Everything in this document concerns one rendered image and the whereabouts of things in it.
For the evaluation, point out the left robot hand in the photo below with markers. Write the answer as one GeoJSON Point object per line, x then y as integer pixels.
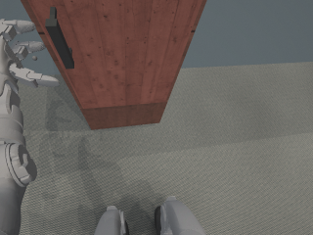
{"type": "Point", "coordinates": [18, 52]}

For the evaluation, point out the robot left forearm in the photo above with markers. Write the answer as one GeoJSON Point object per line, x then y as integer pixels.
{"type": "Point", "coordinates": [11, 117]}

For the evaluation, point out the handle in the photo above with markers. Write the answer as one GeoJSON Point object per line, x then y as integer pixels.
{"type": "Point", "coordinates": [56, 34]}

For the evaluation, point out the robot right shin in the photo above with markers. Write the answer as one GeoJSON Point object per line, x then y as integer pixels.
{"type": "Point", "coordinates": [163, 230]}

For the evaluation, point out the left robot upper arm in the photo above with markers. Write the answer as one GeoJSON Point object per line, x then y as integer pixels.
{"type": "Point", "coordinates": [17, 170]}

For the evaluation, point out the right robot thigh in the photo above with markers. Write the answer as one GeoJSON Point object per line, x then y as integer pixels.
{"type": "Point", "coordinates": [178, 217]}

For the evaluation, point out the cupboard door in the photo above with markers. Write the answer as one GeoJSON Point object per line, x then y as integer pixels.
{"type": "Point", "coordinates": [125, 52]}

